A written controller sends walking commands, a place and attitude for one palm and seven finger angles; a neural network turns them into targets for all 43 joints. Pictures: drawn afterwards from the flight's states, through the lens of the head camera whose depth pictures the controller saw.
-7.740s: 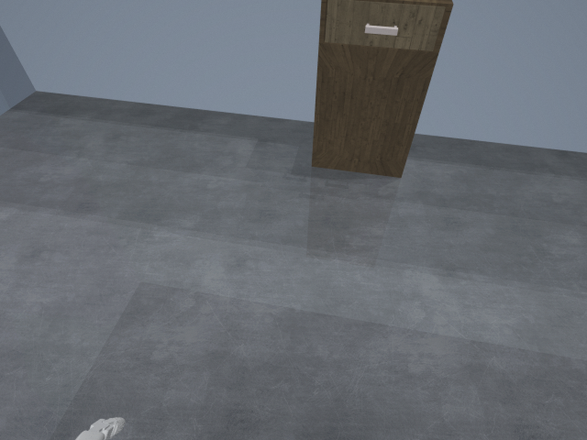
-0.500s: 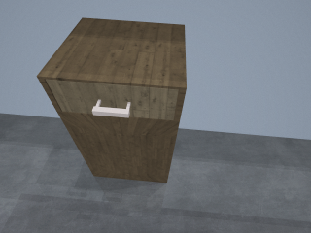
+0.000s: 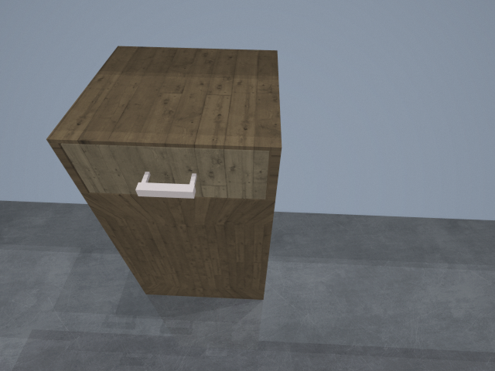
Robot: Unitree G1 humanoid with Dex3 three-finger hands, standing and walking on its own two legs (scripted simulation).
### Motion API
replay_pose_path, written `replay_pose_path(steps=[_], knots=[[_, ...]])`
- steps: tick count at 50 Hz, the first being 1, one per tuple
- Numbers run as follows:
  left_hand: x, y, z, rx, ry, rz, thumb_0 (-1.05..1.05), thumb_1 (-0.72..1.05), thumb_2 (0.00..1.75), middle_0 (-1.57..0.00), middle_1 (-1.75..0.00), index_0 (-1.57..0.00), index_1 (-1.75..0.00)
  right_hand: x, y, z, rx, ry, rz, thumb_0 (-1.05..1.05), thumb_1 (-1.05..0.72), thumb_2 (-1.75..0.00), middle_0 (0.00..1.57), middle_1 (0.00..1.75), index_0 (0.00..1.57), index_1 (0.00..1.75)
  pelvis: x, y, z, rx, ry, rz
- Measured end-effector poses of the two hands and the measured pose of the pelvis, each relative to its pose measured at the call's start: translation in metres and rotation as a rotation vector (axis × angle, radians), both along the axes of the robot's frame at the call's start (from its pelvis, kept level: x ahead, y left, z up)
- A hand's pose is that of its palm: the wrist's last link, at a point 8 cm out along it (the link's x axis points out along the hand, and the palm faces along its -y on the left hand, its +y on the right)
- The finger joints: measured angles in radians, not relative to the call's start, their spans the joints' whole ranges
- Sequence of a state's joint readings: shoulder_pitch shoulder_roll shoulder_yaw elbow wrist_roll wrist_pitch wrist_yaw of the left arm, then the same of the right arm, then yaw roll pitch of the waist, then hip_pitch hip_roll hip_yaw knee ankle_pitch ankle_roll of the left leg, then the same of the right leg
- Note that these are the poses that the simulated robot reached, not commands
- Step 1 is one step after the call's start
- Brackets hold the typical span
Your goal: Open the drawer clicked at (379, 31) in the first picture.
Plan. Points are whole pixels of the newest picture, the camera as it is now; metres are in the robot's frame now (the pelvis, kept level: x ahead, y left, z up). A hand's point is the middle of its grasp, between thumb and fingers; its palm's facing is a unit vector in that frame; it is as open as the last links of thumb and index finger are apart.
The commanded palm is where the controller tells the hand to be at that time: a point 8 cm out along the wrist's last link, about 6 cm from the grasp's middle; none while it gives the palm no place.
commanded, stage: come to a stop and stand still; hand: left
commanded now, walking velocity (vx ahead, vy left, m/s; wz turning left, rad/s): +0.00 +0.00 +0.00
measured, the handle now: (168, 183) +0.50 +0.21 -0.03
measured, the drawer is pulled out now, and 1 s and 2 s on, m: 0.00 0.00 0.00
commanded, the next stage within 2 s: look again from close up in 0.12 s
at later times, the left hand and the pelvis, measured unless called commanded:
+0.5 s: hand out of the picture -0.03 +0.17 -0.18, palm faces +0.02 -0.99 -0.16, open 7.3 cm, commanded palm none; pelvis -0.03 +0.02 -0.01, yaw +0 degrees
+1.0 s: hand (117, 357) +0.16 +0.22 -0.06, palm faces -0.05 -0.71 -0.70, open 7.5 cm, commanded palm +0.09 +0.24 -0.05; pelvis -0.03 +0.02 -0.02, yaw -1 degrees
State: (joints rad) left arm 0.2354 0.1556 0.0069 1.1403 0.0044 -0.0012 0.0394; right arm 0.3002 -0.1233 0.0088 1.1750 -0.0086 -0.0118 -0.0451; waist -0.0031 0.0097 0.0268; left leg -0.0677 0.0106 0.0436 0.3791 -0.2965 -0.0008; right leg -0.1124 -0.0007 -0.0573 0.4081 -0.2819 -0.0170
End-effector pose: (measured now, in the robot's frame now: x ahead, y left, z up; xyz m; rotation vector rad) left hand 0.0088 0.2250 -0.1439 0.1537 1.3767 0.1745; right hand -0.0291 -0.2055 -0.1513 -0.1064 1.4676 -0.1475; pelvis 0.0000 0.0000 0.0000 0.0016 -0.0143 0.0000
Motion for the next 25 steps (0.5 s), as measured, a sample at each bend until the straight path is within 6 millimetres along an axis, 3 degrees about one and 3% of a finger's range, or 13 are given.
replay_pose_path(steps=[8, 14, 19, 25], knots=[[-0.031, -0.015, -0.002, -0.033, 0.059, 0.021, 0.0, 0.92, 0.89, -0.2, -0.3, -0.2, -0.3, -0.006, -0.003, 0.001, -0.001, 0.006, 0.002, 0.01, -0.91, -0.9, 0.2, 0.3, 0.2, 0.29, -0.005, -0.003, 0.001, -0.001, -0.001, 0.002], [-0.047, -0.025, -0.005, -0.045, 0.054, 0.013, 0.0, 0.92, 0.89, -0.2, -0.3, -0.2, -0.3, 0.0, -0.008, 0.0, -0.007, -0.032, 0.013, 0.01, -0.91, -0.9, 0.2, 0.3, 0.2, 0.29, -0.014, -0.002, -0.002, -0.019, 0.007, -0.002], [-0.056, -0.018, -0.012, -0.067, 0.057, -0.006, 0.0, 0.91, 0.89, -0.2, -0.3, -0.2, -0.3, 0.005, -0.011, 0.001, -0.035, -0.092, 0.025, 0.01, -0.92, -0.9, 0.2, 0.3, 0.2, 0.29, -0.023, 0.006, -0.007, -0.023, 0.003, -0.002], [-0.048, -0.001, -0.011, -0.048, 0.018, -0.008, 0.0, 0.91, 0.89, -0.2, -0.3, -0.2, -0.3, 0.004, 0.0, -0.001, -0.028, -0.117, 0.041, 0.01, -0.92, -0.9, 0.2, 0.3, 0.2, 0.29, -0.026, 0.015, -0.008, -0.014, -0.01, -0.005]])
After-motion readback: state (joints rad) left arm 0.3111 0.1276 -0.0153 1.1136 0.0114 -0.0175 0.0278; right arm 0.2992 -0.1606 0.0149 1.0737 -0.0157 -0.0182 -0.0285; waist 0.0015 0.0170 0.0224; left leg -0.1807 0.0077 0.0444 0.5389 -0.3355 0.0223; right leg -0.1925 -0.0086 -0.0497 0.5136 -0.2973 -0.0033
